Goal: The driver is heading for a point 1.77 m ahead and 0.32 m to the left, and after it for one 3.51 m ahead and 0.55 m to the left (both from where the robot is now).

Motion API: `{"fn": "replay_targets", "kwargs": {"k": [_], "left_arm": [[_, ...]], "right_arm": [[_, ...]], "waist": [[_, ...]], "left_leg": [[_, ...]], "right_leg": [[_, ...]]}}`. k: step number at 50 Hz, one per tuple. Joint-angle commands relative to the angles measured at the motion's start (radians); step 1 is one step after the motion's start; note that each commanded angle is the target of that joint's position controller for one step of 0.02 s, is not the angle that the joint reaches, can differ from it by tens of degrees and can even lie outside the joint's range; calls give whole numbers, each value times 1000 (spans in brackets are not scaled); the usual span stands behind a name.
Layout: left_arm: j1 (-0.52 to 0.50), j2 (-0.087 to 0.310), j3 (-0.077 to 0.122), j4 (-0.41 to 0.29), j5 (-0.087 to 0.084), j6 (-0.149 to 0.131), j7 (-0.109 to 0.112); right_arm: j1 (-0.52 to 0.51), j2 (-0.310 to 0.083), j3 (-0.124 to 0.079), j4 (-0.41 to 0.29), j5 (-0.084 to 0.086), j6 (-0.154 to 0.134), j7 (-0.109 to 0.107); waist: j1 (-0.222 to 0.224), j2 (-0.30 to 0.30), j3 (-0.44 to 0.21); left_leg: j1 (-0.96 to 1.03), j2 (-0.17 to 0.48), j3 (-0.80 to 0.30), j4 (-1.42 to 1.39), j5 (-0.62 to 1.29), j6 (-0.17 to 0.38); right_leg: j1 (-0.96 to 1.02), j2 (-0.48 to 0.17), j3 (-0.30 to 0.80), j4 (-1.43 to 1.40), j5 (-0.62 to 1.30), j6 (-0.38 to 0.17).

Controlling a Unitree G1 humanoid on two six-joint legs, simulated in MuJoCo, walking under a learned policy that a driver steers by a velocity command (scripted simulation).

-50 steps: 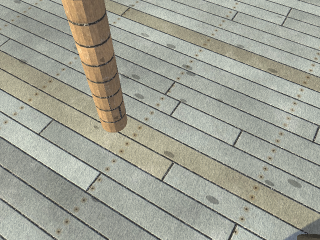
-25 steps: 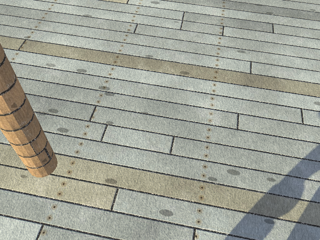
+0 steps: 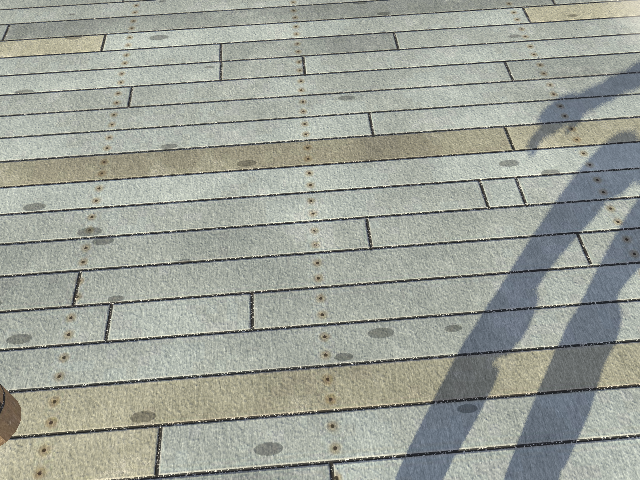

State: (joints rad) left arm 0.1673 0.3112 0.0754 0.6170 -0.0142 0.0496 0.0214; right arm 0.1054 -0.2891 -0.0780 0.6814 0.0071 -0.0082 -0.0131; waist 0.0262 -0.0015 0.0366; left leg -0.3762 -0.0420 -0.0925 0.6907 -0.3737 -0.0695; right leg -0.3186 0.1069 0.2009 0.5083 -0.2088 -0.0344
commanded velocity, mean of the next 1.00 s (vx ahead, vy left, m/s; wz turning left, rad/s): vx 0.29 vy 0.00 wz -0.13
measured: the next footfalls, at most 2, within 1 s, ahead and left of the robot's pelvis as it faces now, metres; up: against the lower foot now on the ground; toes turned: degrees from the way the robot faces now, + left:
left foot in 0.06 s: +0.05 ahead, +0.13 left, +0.00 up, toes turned -7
right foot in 0.40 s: +0.00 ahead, -0.11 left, +0.00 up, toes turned -3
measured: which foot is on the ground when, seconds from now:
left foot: up 0.00-0.04, down 0.06-0.42, up 0.44-0.80, down 0.82-1.00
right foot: down 0.00-0.06, up 0.08-0.38, down 0.40-0.84, up 0.86-1.00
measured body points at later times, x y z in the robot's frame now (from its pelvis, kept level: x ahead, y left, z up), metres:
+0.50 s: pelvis +0.03 -0.01 +0.00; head +0.04 -0.03 +0.45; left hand +0.14 +0.25 -0.10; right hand +0.12 -0.29 -0.11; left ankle +0.02 +0.12 -0.70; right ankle -0.04 -0.11 -0.74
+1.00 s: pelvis +0.26 +0.04 +0.00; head +0.29 +0.04 +0.45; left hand +0.37 +0.31 -0.12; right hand +0.36 -0.24 -0.10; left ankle +0.31 +0.12 -0.74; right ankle +0.19 -0.11 -0.65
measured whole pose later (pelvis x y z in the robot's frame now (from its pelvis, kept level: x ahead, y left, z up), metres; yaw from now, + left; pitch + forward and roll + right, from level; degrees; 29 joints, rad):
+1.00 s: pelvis +0.26 +0.04 +0.00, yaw -5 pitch +0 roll +1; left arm 0.30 0.31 0.05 0.77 -0.02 -0.07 0.00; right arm 0.24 -0.28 -0.04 0.72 -0.01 -0.08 0.04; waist 0.00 -0.03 0.05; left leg -0.29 -0.05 0.06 0.44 -0.15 0.07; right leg -0.45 -0.07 0.04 1.16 -0.32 -0.02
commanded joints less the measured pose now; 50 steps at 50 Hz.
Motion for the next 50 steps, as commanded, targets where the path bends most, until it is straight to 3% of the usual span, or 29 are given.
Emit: {"fn": "replay_targets", "kwargs": {"k": [1, 2, 3, 4, 5, 6, 7, 10, 13, 15, 17, 19, 20, 21, 22, 23, 24, 28, 32, 38, 40, 41, 42, 43, 44, 45, 46, 48, 50], "left_arm": [[-51, 164, 45, -72, -8, -5, 1], [-59, 150, 39, -71, -15, -2, 5], [-23, 117, 29, -65, -9, -4, 9], [31, 69, 14, -65, 8, -10, 7], [-2, 126, 33, -74, 7, -19, 12], [19, 194, 56, -53, 12, -23, 14], [27, 196, 64, -30, 6, -20, 13], [37, 101, 41, 0, 3, -2, 15], [-18, 29, 4, -15, 4, -11, 1], [-57, 46, 3, -29, -4, -25, -8], [-21, 67, 8, -9, -9, -44, -14], [58, 57, 9, 39, -5, -62, -18], [129, 69, 11, 57, -5, -71, -15], [251, 108, 18, 83, -2, -77, -6], [278, 228, 51, 97, 8, -81, -18], [262, 180, 40, 87, 17, -100, -19], [240, 126, 22, 91, 18, -113, -15], [208, 91, 3, 88, 9, -120, -13], [222, 113, 6, 103, 6, -116, -12], [263, 163, 22, 148, -12, -115, -15], [250, 177, 25, 152, -7, -107, -13], [259, 160, 18, 152, 0, -102, -9], [277, 105, -5, 129, 26, -101, -5], [412, -27, -40, 113, 3, -117, -10], [318, 94, -14, 127, -23, -133, -16], [213, 141, 1, 96, -42, -140, -22], [155, 127, -4, 88, -29, -145, -17], [166, 97, -4, 94, -6, -142, -19], [198, 65, -8, 110, -8, -123, -16]], "right_arm": [[34, -93, -29, -60, 3, -27, 12], [62, -88, -29, -49, -2, -30, 14], [68, -118, -35, -52, -15, -31, 11], [24, -190, -43, -75, -36, -25, 6], [27, -175, -40, -71, -60, -26, 10], [12, -147, -31, -80, -45, -30, 10], [-6, -130, -26, -78, -30, -29, 5], [-25, -91, -6, -69, -7, -24, 1], [36, -96, -5, -41, -7, -10, -2], [81, -160, -21, -33, -2, 4, -6], [111, -179, -24, -24, 12, 8, -4], [111, -164, -16, -16, 26, 5, -2], [94, -120, -1, -21, 17, -7, 1], [38, -33, 27, -46, -5, -24, 12], [-19, -35, 27, -110, 7, -46, 10], [-67, -117, 3, -115, 22, -61, 7], [-36, -139, -8, -104, 32, -69, 14], [-22, -87, 1, -82, 8, -85, 42], [-100, -35, 27, -100, 9, -88, 63], [-132, -89, 18, -126, 20, -86, 74], [-10, -133, -5, -100, 13, -83, 60], [144, -166, -25, -58, 14, -77, 48], [320, -228, -40, -30, 8, -69, 35], [359, -300, -47, -8, -9, -72, 48], [319, -188, -19, -17, 0, -76, 48], [247, -158, -7, -18, 3, -77, 44], [191, -147, -2, -21, -1, -76, 44], [139, -122, 3, -25, -23, -85, 45], [118, -115, 4, -15, -16, -98, 44]], "waist": [[-30, -156, -141], [-50, -145, -144], [-38, -90, -159], [24, 150, -152], [-2, 269, -104], [-8, 189, -89], [0, 142, -78], [-1, 122, -57], [-50, 191, -83], [-83, 227, -49], [-71, 195, -33], [-23, 148, -17], [12, 122, -51], [61, -13, -101], [66, -249, -49], [90, -180, 47], [62, -157, 80], [38, -103, 79], [59, -110, 72], [29, -110, 91], [-53, -110, -9], [-127, -96, -117], [-188, 22, -271], [-99, 351, -434], [-134, 235, -340], [-120, 164, -183], [-93, 48, -102], [-35, 71, -68], [-4, 91, -67]], "left_leg": [[53, 0, 14, -173, 67, 23], [137, 10, 29, -300, 189, 38], [241, 100, -34, -341, 296, 71], [306, 286, -238, -364, 479, 170], [230, 413, -404, -396, 559, 342], [207, 424, -384, -394, 533, 379], [208, 367, -309, -378, 491, 341], [224, 265, -166, -346, 518, 280], [255, 205, -130, -417, 101, 257], [227, 226, -173, -444, -23, 271], [195, 244, -194, -444, -84, 275], [89, 222, -168, -418, -97, 250], [-11, 198, -138, -355, -80, 207], [-162, 117, -25, -116, -75, 138], [-339, 18, 123, 50, -138, 88], [-429, 73, 61, 218, -186, 80], [-490, 100, 35, 296, -130, 91], [-496, 138, 65, 271, 121, 83], [-295, 104, 120, 31, 307, 46], [-159, 77, 108, -135, 326, 106], [29, 26, 150, -157, 290, 150], [248, 10, 166, -150, 287, 177], [556, 193, -46, -120, 253, 235], [783, 416, -583, -318, -122, 382], [699, 404, -665, -440, -253, 344], [571, 385, -515, -442, -189, 308], [437, 341, -393, -449, -34, 287], [284, 283, -260, -482, 169, 297], [216, 266, -204, -542, 174, 319]], "right_leg": [[165, -245, 319, -73, 295, -164], [134, -217, 299, -48, 265, -131], [65, -175, 258, 5, 126, -78], [-64, -47, 101, 169, -162, -14], [-159, 21, -1, 346, -437, 41], [-174, -15, 4, 528, -434, 77], [-190, -19, 4, 605, -379, 95], [-189, -28, -10, 599, -280, 137], [-108, -83, -147, 318, -223, 138], [-55, -74, -199, 196, -284, 117], [29, -67, -223, 29, -208, 72], [209, -57, -243, -166, -48, 14], [358, -110, -177, -162, -40, -17], [518, -265, 19, -198, -103, -63], [461, -436, 315, -283, -313, -194], [413, -476, 399, -344, -368, -259], [422, -454, 354, -351, -385, -245], [411, -354, 128, -385, -90, -181], [271, -286, -44, -388, 101, -156], [307, -363, -52, -353, 213, -128], [330, -334, -103, -170, 571, -96], [267, -290, -143, 24, 676, -69], [56, -235, -168, 346, 403, -31], [-240, -43, -127, 688, -323, 26], [-347, -84, -33, 793, -346, 17], [-410, -134, -74, 804, -260, 3], [-377, -183, -105, 761, -177, -3], [-290, -239, -100, 686, -77, 4], [-252, -248, -112, 649, -46, 18]]}}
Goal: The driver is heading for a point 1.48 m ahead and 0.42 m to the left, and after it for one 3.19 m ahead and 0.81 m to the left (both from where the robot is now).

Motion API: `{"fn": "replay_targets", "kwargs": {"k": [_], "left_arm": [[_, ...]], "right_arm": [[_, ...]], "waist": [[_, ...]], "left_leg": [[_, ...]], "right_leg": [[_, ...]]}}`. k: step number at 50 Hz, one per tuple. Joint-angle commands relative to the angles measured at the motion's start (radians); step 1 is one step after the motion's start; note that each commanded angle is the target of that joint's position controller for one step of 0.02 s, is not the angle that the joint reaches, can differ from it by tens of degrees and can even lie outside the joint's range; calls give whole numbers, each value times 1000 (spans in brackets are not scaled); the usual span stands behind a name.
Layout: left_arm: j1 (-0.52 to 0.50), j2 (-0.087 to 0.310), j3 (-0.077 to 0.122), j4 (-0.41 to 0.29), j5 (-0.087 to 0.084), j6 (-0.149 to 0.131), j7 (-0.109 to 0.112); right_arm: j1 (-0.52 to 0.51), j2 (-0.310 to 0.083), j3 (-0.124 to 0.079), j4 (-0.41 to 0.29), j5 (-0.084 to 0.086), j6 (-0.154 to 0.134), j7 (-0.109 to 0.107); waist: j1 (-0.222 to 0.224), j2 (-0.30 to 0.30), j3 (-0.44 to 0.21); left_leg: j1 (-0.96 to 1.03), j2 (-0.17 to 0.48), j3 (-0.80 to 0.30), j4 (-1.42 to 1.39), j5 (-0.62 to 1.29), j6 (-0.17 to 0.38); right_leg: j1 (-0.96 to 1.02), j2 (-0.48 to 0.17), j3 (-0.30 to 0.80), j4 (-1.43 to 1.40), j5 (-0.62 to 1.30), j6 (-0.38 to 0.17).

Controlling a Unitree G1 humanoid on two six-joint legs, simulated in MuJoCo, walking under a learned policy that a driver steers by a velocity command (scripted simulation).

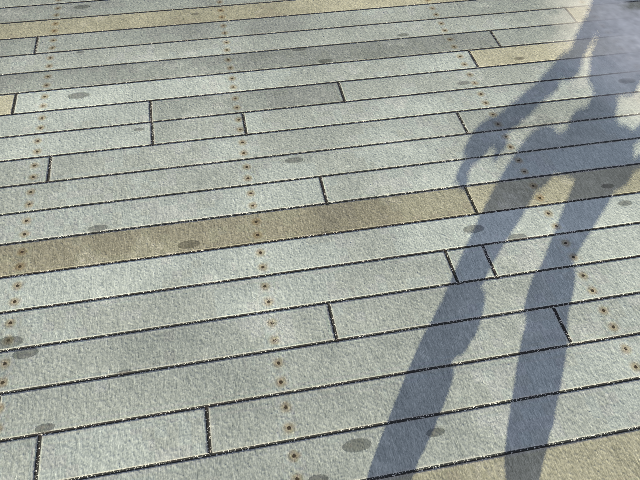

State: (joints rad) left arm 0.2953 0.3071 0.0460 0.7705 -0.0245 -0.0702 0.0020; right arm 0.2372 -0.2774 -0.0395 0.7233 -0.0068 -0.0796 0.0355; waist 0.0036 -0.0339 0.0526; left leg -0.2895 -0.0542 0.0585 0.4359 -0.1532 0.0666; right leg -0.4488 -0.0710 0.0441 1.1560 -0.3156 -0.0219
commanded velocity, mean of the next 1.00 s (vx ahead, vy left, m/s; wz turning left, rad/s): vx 0.13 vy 0.00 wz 0.00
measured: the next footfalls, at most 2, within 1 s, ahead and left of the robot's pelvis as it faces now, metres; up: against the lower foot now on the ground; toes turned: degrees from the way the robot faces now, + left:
right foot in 0.30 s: +0.34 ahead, -0.12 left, +0.00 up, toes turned -1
left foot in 0.58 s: +0.24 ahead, +0.12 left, +0.00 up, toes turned +1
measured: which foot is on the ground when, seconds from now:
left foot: down 0.00-0.34, up 0.36-0.56, down 0.58-1.00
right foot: up 0.00-0.28, down 0.30-1.00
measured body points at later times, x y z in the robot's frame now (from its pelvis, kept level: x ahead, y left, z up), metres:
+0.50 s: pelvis +0.18 -0.03 -0.01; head +0.21 -0.04 +0.44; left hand +0.34 +0.22 -0.11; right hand +0.28 -0.31 -0.14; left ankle +0.15 +0.11 -0.71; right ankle +0.28 -0.13 -0.74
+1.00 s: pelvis +0.25 +0.00 -0.01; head +0.25 +0.00 +0.44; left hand +0.34 +0.26 -0.14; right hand +0.30 -0.26 -0.15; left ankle +0.20 +0.12 -0.74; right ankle +0.28 -0.12 -0.73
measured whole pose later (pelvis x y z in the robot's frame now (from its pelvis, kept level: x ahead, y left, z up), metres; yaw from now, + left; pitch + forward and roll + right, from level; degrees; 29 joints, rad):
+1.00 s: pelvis +0.25 +0.00 -0.01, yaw +1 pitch -1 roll +0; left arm 0.17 0.25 0.05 0.98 -0.01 0.00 0.02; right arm 0.28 -0.23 -0.02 0.95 0.01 -0.02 -0.03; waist -0.01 0.00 0.01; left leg -0.14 0.01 0.00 0.55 -0.38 0.00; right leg -0.29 0.00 0.00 0.61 -0.33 -0.02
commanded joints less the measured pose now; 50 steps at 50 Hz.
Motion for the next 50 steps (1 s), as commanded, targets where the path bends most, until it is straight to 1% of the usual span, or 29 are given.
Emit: {"fn": "replay_targets", "kwargs": {"k": [1, 3, 5, 8, 11, 13, 14, 15, 16, 17, 18, 19, 20, 21, 22, 24, 27, 29, 30, 31, 32, 33, 37, 44, 45, 46, 47, 48, 50], "left_arm": [[54, 65, 20, -45, 8, 7, 6], [-2, 61, 20, -65, 29, 14, 13], [-50, 36, 10, -79, 37, 4, 9], [-153, 11, -2, -98, 32, -9, -8], [-199, 39, 7, -117, 28, -12, -20], [-195, 67, 18, -122, 34, -15, -27], [-156, 75, 24, -110, 39, -16, -27], [-95, 99, 34, -88, 48, -19, -21], [-48, 171, 48, -89, 59, -20, -12], [-24, 155, 38, -88, 69, -5, -4], [1, 65, 17, -80, 52, 9, -5], [-37, 46, 5, -77, 34, 17, -12], [-100, 40, 1, -80, 32, 23, -17], [-162, 54, 3, -85, 33, 25, -20], [-211, 65, 8, -86, 40, 28, -18], [-257, 73, 13, -80, 55, 36, -14], [-255, 56, 9, -51, 41, 41, -3], [-217, 24, -3, -19, 37, 43, 0], [-200, 20, -6, -6, 44, 44, 0], [-178, 27, 1, -6, 41, 47, 2], [-202, 34, 1, -1, 47, 48, 7], [-199, 30, 3, 3, 42, 48, 11], [-167, 26, 6, 51, 37, 49, 18], [-166, 31, 12, 124, 27, 62, 20], [-151, 24, 10, 142, 25, 65, 21], [-148, 24, 12, 154, 21, 69, 23], [-155, 26, 15, 159, 18, 70, 23], [-178, 24, 16, 153, 17, 64, 21], [-229, 21, 15, 129, 4, 33, 10]], "right_arm": [[-19, -121, -33, -47, 3, -33, -4], [-10, -133, -35, -26, 1, -36, -8], [-4, -143, -36, -11, 2, -26, -17], [44, -159, -36, 17, 5, -8, -29], [67, -169, -36, 45, 12, 12, -34], [56, -172, -37, 57, 18, 25, -38], [39, -169, -36, 60, 21, 32, -40], [45, -150, -30, 64, 19, 35, -41], [102, -117, -16, 57, -6, 27, -41], [229, -44, 12, 73, -14, 23, -36], [195, -75, 10, 85, 2, 37, -33], [141, -128, -6, 72, 17, 54, -33], [100, -126, -12, 72, 23, 76, -42], [74, -124, -15, 65, 15, 98, -52], [66, -120, -18, 64, 9, 116, -61], [108, -94, -13, 94, 4, 126, -71], [123, -69, -11, 124, -2, 118, -68], [94, -71, -9, 117, -24, 113, -65], [64, -100, -10, 97, -27, 110, -68], [37, -157, -25, 110, -12, 108, -71], [10, -117, -17, 107, -10, 95, -69], [-5, -88, -7, 111, -16, 83, -69], [19, -85, -2, 138, -5, 47, -64], [45, -82, 3, 178, 2, 55, -65], [64, -79, 3, 192, 4, 58, -65], [69, -92, -1, 200, 9, 62, -65], [67, -114, -9, 200, 15, 65, -66], [78, -132, -15, 201, 19, 65, -66], [97, -174, -31, 206, 30, 49, -69]], "waist": [[22, 109, -48], [24, 82, -12], [14, 79, -20], [-37, 81, -47], [-47, 97, -58], [-30, 106, -68], [-1, 99, -82], [25, 75, -116], [11, -23, -216], [-24, -165, -350], [19, -172, -393], [18, -106, -323], [2, -59, -244], [-13, -51, -173], [-33, -80, -140], [-54, -117, -123], [-58, -95, -146], [-52, -60, -120], [-33, -23, -76], [14, 98, -24], [1, 114, -5], [11, 128, -10], [3, 96, -51], [-12, 43, -73], [-15, 47, -93], [-15, 67, -73], [-19, 101, -35], [-31, 140, 18], [-46, 198, 115]], "left_leg": [[96, 280, -320, -302, 57, 192], [76, 265, -226, -294, 337, 192], [81, 226, -130, -263, 525, 165], [102, 198, -77, -239, 535, 133], [184, 234, -109, -190, 488, 124], [231, 252, -140, -120, 466, 108], [237, 242, -141, -61, 460, 90], [225, 197, -127, 35, 469, 59], [139, 131, -97, 189, 304, 8], [-66, 47, -77, 412, -139, -61], [-125, 32, -128, 543, -524, -95], [-160, 63, -158, 595, -552, -104], [-183, 85, -145, 595, -528, -113], [-166, 105, -142, 540, -475, -123], [-115, 121, -137, 475, -420, -132], [15, 103, -98, 367, -330, -137], [140, 87, -59, 175, -103, -110], [188, 100, -73, 66, -23, -79], [150, 154, -133, 0, -58, -52], [-7, 150, -141, -15, -264, -25], [-94, 139, -144, -58, -349, -27], [-116, 141, -146, -78, -332, -41], [-33, 129, -129, -40, -115, -64], [40, 114, -106, -15, 55, -54], [54, 108, -102, -30, -32, -47], [43, 110, -116, -51, -169, -27], [31, 132, -159, -84, -330, 8], [33, 186, -240, -137, -476, 49], [76, 338, -437, -237, -588, 137]], "right_leg": [[-129, -72, 37, -34, 62, 21], [-149, -63, 19, -131, 108, 51], [-120, -49, -2, -287, 225, 62], [-30, 0, -32, -490, 411, 57], [-10, 21, -11, -584, 414, 35], [14, 33, -3, -633, 349, 7], [69, 44, -11, -685, 363, -9], [181, 50, -20, -748, 476, -31], [382, -72, 82, -689, 903, -85], [638, -258, 290, -644, 1067, -248], [622, -300, 384, -694, 955, -302], [533, -268, 363, -742, 726, -271], [439, -235, 324, -786, 523, -231], [323, -214, 296, -835, 365, -203], [234, -185, 269, -875, 233, -183], [110, -128, 186, -907, 150, -167], [77, -94, 121, -887, 27, -143], [37, -53, 100, -876, -161, -72], [32, -24, 84, -845, -208, -30], [105, 34, 20, -824, -153, 2], [196, 42, 10, -768, -63, 16], [238, 41, 8, -742, 0, 9], [270, 38, 4, -704, 200, -14], [302, 36, -1, -684, 359, -3], [310, 53, -21, -676, 272, -2], [286, 81, -50, -649, 123, -2], [228, 110, -81, -606, -36, -1], [136, 125, -100, -554, -117, 1], [-31, 95, -95, -454, -97, -20]]}}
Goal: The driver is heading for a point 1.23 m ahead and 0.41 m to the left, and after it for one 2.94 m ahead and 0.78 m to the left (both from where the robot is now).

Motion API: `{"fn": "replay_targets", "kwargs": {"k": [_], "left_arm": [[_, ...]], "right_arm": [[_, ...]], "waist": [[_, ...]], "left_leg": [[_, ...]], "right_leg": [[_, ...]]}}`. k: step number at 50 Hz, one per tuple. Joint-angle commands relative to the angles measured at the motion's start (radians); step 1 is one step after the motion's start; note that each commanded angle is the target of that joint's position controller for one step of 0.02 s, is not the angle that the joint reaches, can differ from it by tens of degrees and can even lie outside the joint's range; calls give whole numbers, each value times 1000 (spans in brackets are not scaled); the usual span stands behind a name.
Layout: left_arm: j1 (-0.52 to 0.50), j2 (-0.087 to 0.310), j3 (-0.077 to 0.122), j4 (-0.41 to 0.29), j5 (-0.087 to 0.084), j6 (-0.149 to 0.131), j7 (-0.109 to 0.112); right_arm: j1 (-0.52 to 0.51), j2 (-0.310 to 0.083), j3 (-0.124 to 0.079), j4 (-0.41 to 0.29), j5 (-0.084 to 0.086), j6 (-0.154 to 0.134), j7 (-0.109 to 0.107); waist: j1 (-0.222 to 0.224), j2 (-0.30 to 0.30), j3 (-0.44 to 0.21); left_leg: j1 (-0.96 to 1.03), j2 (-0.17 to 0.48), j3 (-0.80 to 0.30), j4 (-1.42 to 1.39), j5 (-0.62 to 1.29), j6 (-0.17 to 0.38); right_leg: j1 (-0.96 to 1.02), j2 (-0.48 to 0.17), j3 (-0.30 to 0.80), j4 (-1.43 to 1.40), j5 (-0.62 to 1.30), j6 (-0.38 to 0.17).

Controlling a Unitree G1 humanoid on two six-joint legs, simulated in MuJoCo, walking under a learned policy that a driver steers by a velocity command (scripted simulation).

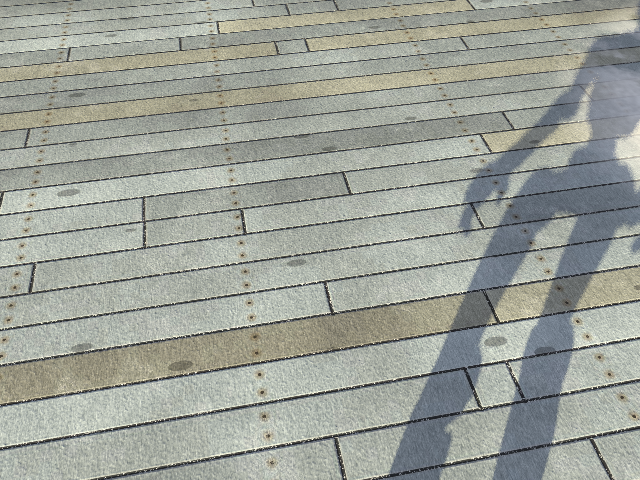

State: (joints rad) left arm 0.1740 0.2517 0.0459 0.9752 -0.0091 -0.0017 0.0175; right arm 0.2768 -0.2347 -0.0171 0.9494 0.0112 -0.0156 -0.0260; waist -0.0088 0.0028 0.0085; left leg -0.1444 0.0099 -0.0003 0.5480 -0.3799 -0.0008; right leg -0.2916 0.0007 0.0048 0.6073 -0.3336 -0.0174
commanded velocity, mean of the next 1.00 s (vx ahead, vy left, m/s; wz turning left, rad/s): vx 0.10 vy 0.00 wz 0.00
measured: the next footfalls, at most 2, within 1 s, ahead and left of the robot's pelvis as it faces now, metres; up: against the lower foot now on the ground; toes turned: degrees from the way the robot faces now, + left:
left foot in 0.46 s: +0.24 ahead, +0.10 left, +0.00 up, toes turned +1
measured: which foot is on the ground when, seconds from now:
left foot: down 0.00-0.14, up 0.16-0.44, down 0.46-1.00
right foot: down 0.00-1.00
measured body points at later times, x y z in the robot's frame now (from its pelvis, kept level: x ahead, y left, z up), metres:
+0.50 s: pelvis +0.13 -0.01 +0.00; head +0.15 +0.00 +0.45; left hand +0.15 +0.25 -0.15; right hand +0.28 -0.26 -0.11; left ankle +0.20 +0.10 -0.73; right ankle +0.05 -0.12 -0.73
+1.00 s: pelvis +0.14 +0.01 +0.00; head +0.15 +0.01 +0.45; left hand +0.13 +0.26 -0.16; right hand +0.24 -0.25 -0.14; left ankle +0.20 +0.10 -0.73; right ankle +0.04 -0.12 -0.73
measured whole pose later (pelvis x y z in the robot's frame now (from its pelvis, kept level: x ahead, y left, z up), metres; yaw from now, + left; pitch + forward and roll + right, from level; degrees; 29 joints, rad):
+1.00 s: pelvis +0.14 +0.01 +0.00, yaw +0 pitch -1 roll +0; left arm 0.27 0.21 0.01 1.14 0.01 0.01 0.04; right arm 0.08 -0.22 -0.05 1.06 0.01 0.01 -0.03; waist 0.01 0.00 0.04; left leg -0.32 -0.03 0.03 0.53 -0.19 0.04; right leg -0.05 -0.02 -0.02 0.47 -0.40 0.01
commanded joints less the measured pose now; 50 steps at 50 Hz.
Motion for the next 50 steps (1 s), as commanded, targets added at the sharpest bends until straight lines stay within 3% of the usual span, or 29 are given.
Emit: {"fn": "replay_targets", "kwargs": {"k": [1, 3, 5, 6, 7, 8, 9, 10, 11, 12, 14, 16, 18, 20, 22, 23, 24, 25, 26, 28, 31, 37, 49, 50], "left_arm": [[-123, 72, 14, -81, -15, -54, -13], [-91, 69, 16, -66, -22, -82, -29], [88, 102, 39, 19, -21, -88, -32], [178, 172, 62, 42, -14, -87, -26], [275, 275, 88, 61, -10, -85, -28], [261, 205, 60, 55, 8, -90, -28], [205, 147, 39, 41, 15, -98, -26], [162, 137, 35, 27, 13, -100, -25], [119, 115, 26, 19, 0, -95, -24], [100, 83, 11, 18, -2, -90, -19], [99, 79, 1, 31, 11, -74, -10], [66, 126, 5, 31, 22, -63, 4], [79, 171, 15, 43, 17, -54, 6], [60, 161, 12, 51, 2, -49, 4], [51, 137, 7, 62, -12, -48, 1], [86, 121, 5, 75, 1, -51, -2], [150, 101, 1, 83, 28, -54, -3], [232, 26, -15, 108, 25, -41, 3], [195, 41, -13, 107, 22, -22, 11], [144, 76, -6, 100, 14, 3, 23], [155, 80, -7, 114, 20, 19, 28], [133, 76, -8, 132, 15, 18, 26], [169, 45, -19, 156, 18, 7, 29], [192, 36, -22, 164, 17, 6, 29]], "right_arm": [[61, -216, -57, -16, 14, -27, -8], [31, -198, -58, -20, 17, -41, -3], [-41, -185, -57, -42, 18, -40, 5], [-92, -142, -43, -73, 13, -46, 4], [-91, -106, -35, -103, -4, -60, -4], [-79, -125, -40, -99, 1, -70, -6], [-39, -135, -46, -78, 19, -72, 0], [-24, -124, -46, -64, 27, -69, 4], [-52, -126, -51, -65, 23, -62, 6], [-76, -124, -56, -69, 12, -54, 7], [-89, -69, -43, -70, 4, -40, 15], [-126, -36, -29, -78, 4, -33, 14], [-150, -66, -32, -79, 5, -23, 9], [-147, -89, -38, -70, 4, -12, 6], [-129, -113, -49, -53, -14, -9, 3], [-117, -158, -62, -51, -22, -8, -4], [-114, -214, -73, -57, -23, -5, -8], [-136, -159, -57, -45, -21, -2, -3], [-167, -105, -47, -45, -9, 1, 7], [-220, -107, -46, -47, -10, -2, 18], [-222, -115, -50, -24, -8, -15, 24], [-223, -107, -52, 16, -4, -9, 16], [-235, -93, -55, 65, -6, 20, -5], [-217, -86, -54, 77, -5, 22, -6]], "waist": [[-35, 164, 189], [-1, 153, 176], [80, 114, 90], [117, -18, 56], [135, -261, -23], [119, -242, -49], [78, -147, -24], [49, -105, -41], [37, -64, -2], [28, -62, 9], [16, -83, 2], [8, -95, -12], [20, -107, -45], [6, -108, -41], [-20, -77, -27], [-18, -24, -35], [24, 60, -80], [60, 139, -131], [45, 111, -93], [41, 72, -34], [42, 62, -64], [26, 14, -88], [16, 4, 10], [18, 5, -4]], "left_leg": [[-56, 308, -414, -356, -300, 224], [-23, 292, -349, -311, -119, 202], [-158, 188, -196, -203, 58, 134], [-244, 75, -54, 32, 249, 64], [-414, -55, 50, 358, 126, -18], [-511, -63, -47, 575, -209, -31], [-513, -25, -107, 686, -219, -15], [-514, 9, -98, 689, -162, 1], [-529, 44, -75, 620, -104, 7], [-494, 63, -60, 541, -39, 11], [-392, 52, -16, 376, 41, -14], [-275, 33, 10, 186, 101, -28], [-188, 7, 32, 99, 181, -32], [-117, 4, 27, 25, 268, -13], [-16, 1, 19, -102, 397, 29], [57, 54, -39, -134, 605, 54], [154, 134, -107, -74, 838, 98], [176, 191, -166, -55, 804, 182], [119, 183, -198, -77, 664, 191], [49, 130, -168, -88, 533, 151], [31, 99, -126, -62, 621, 121], [60, 74, -92, -35, 670, 126], [3, 41, -69, -93, 343, 90], [8, 30, -61, -101, 214, 87]], "right_leg": [[-225, -6, -31, 109, -77, -39], [-177, -24, -32, 3, -80, -63], [170, 20, -53, -130, 87, -65], [282, -77, 130, -216, 80, -112], [459, -265, 454, -313, 251, -234], [485, -373, 574, -342, 528, -301], [444, -367, 445, -285, 740, -293], [421, -333, 339, -272, 760, -264], [383, -300, 266, -295, 739, -228], [348, -262, 203, -310, 755, -187], [288, -204, 119, -322, 816, -173], [221, -174, 54, -307, 872, -167], [198, -190, 61, -298, 896, -175], [168, -198, 69, -286, 825, -166], [128, -164, 69, -245, 669, -121], [106, -123, 54, -209, 547, -79], [58, -54, 20, -164, 295, -33], [43, -30, -3, -159, 77, 8], [52, -21, -7, -174, 12, 28], [40, -14, -8, -184, 52, 28], [106, -26, 0, -204, 154, 27], [127, -35, -4, -199, 215, 26], [52, -37, -15, -239, 55, 12], [52, -33, -20, -248, -38, 6]]}}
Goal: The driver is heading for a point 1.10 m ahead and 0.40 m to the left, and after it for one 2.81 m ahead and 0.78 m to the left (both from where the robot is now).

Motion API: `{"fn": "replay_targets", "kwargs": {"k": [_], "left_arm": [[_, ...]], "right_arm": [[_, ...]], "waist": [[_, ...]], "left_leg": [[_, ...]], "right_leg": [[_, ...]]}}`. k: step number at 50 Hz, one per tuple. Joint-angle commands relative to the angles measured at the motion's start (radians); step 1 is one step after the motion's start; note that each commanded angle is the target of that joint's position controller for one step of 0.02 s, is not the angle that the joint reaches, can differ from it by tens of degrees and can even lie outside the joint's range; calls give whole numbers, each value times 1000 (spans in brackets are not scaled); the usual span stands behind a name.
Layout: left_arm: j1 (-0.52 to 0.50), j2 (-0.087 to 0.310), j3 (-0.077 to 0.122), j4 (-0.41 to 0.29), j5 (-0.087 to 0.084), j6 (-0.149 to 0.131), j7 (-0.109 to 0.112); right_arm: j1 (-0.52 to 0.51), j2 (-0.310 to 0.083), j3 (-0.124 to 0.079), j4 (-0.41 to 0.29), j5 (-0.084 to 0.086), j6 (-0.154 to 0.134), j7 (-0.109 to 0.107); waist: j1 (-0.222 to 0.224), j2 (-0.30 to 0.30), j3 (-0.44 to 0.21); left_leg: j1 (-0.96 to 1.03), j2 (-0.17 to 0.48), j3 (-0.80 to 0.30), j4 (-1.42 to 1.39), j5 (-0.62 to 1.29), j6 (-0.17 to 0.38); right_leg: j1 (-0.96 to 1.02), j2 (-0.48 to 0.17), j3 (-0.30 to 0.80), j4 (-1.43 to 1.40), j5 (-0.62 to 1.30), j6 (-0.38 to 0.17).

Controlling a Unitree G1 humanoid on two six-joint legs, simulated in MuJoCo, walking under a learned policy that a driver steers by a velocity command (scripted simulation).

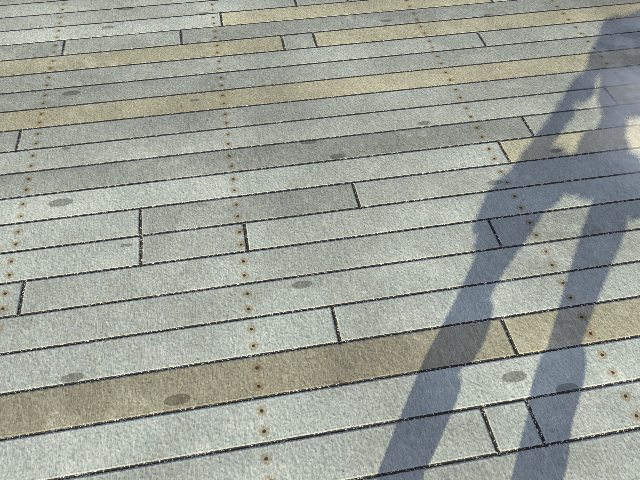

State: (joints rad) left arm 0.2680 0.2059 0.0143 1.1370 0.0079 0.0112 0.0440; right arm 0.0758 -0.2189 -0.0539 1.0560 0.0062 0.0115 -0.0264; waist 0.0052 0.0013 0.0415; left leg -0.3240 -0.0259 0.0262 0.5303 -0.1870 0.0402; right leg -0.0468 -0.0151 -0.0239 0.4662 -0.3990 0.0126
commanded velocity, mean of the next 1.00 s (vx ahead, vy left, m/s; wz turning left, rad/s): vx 0.39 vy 0.00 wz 0.11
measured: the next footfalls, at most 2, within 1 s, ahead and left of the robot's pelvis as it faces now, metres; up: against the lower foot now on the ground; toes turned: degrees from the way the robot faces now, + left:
right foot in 0.78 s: +0.47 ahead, -0.13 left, +0.00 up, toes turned -1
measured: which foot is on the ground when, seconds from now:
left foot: down 0.00-0.80, up 0.82-1.00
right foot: down 0.00-0.26, up 0.28-0.76, down 0.78-1.00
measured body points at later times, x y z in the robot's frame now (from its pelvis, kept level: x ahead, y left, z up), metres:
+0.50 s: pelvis +0.12 +0.04 +0.02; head +0.13 +0.04 +0.47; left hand +0.23 +0.30 -0.12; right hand +0.09 -0.21 -0.13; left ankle +0.08 +0.12 -0.73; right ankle +0.18 -0.13 -0.65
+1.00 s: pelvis +0.39 -0.04 +0.01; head +0.41 -0.04 +0.46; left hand +0.42 +0.23 -0.12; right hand +0.51 -0.31 -0.12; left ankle +0.40 +0.12 -0.64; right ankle +0.43 -0.13 -0.73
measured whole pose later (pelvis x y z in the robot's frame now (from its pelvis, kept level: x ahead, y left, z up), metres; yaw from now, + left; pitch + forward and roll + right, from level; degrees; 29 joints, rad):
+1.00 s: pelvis +0.39 -0.04 +0.01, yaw +8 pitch +0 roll -2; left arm 0.23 0.23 0.07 0.99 0.01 -0.11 -0.02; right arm 0.23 -0.28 -0.08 0.96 0.04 -0.05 -0.02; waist 0.02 0.05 0.04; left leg -0.59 0.12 -0.05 1.16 -0.26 0.06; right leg -0.18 0.01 -0.16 0.34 -0.16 -0.04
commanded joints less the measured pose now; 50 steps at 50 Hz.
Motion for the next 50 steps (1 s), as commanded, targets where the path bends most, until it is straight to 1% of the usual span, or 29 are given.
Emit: {"fn": "replay_targets", "kwargs": {"k": [1, 3, 5, 6, 7, 10, 12, 13, 14, 15, 16, 17, 18, 21, 23, 29, 33, 35, 37, 38, 39, 40, 41, 42, 43, 44, 45, 47, 50], "left_arm": [[104, 88, 12, 2, -5, -7, 4], [104, 113, 19, -21, -12, -14, 9], [180, 160, 35, -19, -20, -35, 10], [163, 196, 49, -25, -28, -48, 10], [133, 198, 53, -36, -26, -62, 10], [129, 155, 50, -51, -34, -83, -6], [104, 164, 50, -70, -28, -80, -19], [84, 163, 48, -80, -26, -84, -21], [77, 95, 29, -123, -24, -93, -20], [59, 66, 22, -150, -31, -112, -17], [16, 103, 37, -168, -62, -123, -25], [-4, 115, 41, -174, -68, -129, -31], [-11, 110, 47, -173, -58, -132, -31], [14, 103, 66, -165, -42, -108, -29], [-33, 97, 71, -183, -34, -98, -29], [-278, 70, 56, -272, -30, -100, -47], [-383, 78, 47, -315, -35, -109, -71], [-390, 99, 51, -334, -37, -117, -80], [-306, 148, 70, -325, -38, -125, -81], [-173, 185, 92, -291, -39, -127, -76], [27, 241, 117, -241, -36, -127, -65], [178, 342, 142, -210, -4, -123, -56], [186, 288, 120, -207, -3, -121, -62], [93, 212, 95, -219, -11, -124, -63], [4, 166, 80, -238, -14, -126, -61], [-69, 130, 69, -240, -10, -130, -65], [-105, 115, 65, -237, 1, -137, -65], [-121, 93, 64, -221, 5, -141, -66], [-106, 139, 76, -208, 7, -145, -48]], "right_arm": [[-8, -108, -20, -24, 4, -2, -7], [-18, -118, -27, -28, 7, -7, -6], [-82, -99, -25, -56, 11, -34, 5], [-110, -86, -22, -71, 20, -52, 16], [-110, -89, -23, -76, 19, -67, 25], [-75, -77, -22, -81, 32, -98, 44], [95, -93, -43, -17, 29, -100, 48], [238, -139, -66, 22, 30, -98, 47], [376, -244, -92, 44, 27, -100, 45], [449, -221, -71, 62, 15, -108, 54], [344, -162, -42, 41, 7, -122, 52], [250, -125, -26, 8, 7, -128, 54], [203, -111, -15, -7, 3, -131, 58], [204, -95, 1, -8, -9, -124, 49], [251, -118, 1, 2, -8, -121, 34], [319, -154, -5, -4, -5, -110, 9], [382, -148, -11, 13, 9, -98, 9], [378, -159, -19, 11, 14, -90, 8], [342, -188, -30, -6, 13, -84, 8], [319, -187, -29, -15, 10, -79, 10], [304, -162, -17, -35, 1, -77, 12], [409, -44, 13, -60, -2, -85, 19], [426, -25, 22, -50, 23, -106, 20], [342, -125, -7, -72, 53, -116, 20], [272, -144, -13, -96, 56, -120, 15], [230, -141, -21, -101, 41, -115, 6], [261, -117, -29, -97, 34, -102, 3], [294, -74, -30, -90, 35, -71, 7], [227, -71, -36, -137, 28, -44, 4]], "waist": [[1, -5, -15], [9, -32, 55], [49, -103, 120], [46, -177, 169], [34, -182, 197], [4, -131, 186], [-71, -115, 95], [-137, -67, 16], [-169, 185, -61], [-168, 262, -154], [-113, 161, -63], [-78, 103, 0], [-53, 52, 30], [-12, 67, 44], [-16, 51, 56], [-66, 59, 84], [-85, 50, 112], [-63, 57, 106], [0, 90, 42], [74, 98, -44], [159, 89, -185], [130, -119, -373], [123, -257, -483], [109, -197, -320], [84, -143, -199], [52, -70, -114], [10, -111, -93], [-23, -108, -55], [-37, -70, 6]], "left_leg": [[162, 48, -72, -79, -160, 43], [48, 15, -43, -48, -415, 35], [-98, -19, 16, 81, -345, 9], [-178, -9, 47, 207, -216, 6], [-237, 38, 17, 272, -195, 19], [-227, 65, 29, 150, -231, 43], [145, -31, 109, 31, -113, 43], [327, -2, 36, 7, -74, 70], [516, 217, -378, -164, -204, 196], [577, 397, -760, -354, -273, 290], [486, 417, -715, -351, -341, 265], [392, 378, -574, -358, -323, 224], [330, 340, -467, -371, -249, 196], [213, 249, -264, -426, -100, 152], [226, 234, -201, -441, 2, 156], [238, 230, -110, -464, 111, 155], [316, 265, -93, -428, 154, 150], [369, 290, -113, -379, 216, 141], [387, 292, -120, -269, 452, 121], [356, 256, -94, -112, 607, 99], [211, 196, -61, 130, 546, 61], [-173, 51, 2, 531, 149, -12], [-300, -19, -126, 748, -374, -14], [-389, 43, -166, 838, -333, 3], [-406, 99, -131, 835, -250, 19], [-361, 139, -123, 776, -172, 27], [-295, 173, -134, 724, -115, 29], [-226, 192, -130, 687, -89, 31], [-318, 202, -139, 613, -2, 11]], "right_leg": [[-214, -18, 14, -109, -80, -42], [-251, -52, 68, -132, -284, -95], [-210, -169, 237, -249, -411, -170], [-180, -276, 354, -321, -407, -212], [-154, -329, 393, -325, -327, -229], [-64, -292, 285, -242, -50, -188], [-208, -192, 162, -108, 209, -145], [-280, -137, 89, 79, 405, -112], [-508, 11, -45, 452, 340, -21], [-623, 70, 69, 730, -153, -16], [-707, 7, 146, 855, -123, -55], [-714, -49, 132, 858, -24, -87], [-701, -88, 115, 799, 65, -100], [-592, -134, 80, 659, 174, -81], [-631, -130, 52, 575, 233, -51], [-643, -96, 13, 222, 438, -11], [-631, -77, 15, 115, 442, -32], [-604, -64, 27, 66, 391, -51], [-448, -20, 5, 42, 329, -73], [-260, 12, -18, 33, 323, -95], [43, -34, 28, 70, 312, -131], [456, -313, 427, 34, 117, -254], [491, -425, 773, -163, -20, -306], [356, -392, 656, -196, -76, -251], [203, -365, 498, -212, -28, -212], [45, -316, 367, -251, 68, -180], [-49, -294, 276, -281, 134, -169], [-145, -256, 151, -327, 208, -170], [-163, -271, 53, -370, 287, -196]]}}
Over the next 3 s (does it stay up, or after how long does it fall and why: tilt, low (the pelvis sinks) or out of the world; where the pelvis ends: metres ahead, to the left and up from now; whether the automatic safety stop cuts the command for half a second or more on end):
stays up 0.88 0.34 0.01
